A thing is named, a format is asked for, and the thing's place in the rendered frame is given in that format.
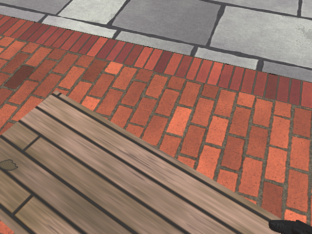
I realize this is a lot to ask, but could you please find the right robot hand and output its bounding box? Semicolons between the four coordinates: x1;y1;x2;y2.
268;219;312;234

